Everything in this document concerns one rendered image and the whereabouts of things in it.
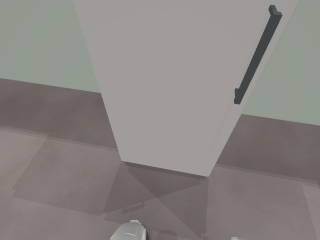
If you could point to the left robot thigh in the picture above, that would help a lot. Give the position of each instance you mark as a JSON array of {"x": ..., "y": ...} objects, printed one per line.
[{"x": 130, "y": 231}]

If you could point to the fridge door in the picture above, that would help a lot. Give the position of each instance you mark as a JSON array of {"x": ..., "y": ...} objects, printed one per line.
[{"x": 167, "y": 71}]

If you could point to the handle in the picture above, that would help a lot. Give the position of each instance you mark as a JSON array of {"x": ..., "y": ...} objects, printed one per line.
[{"x": 275, "y": 17}]

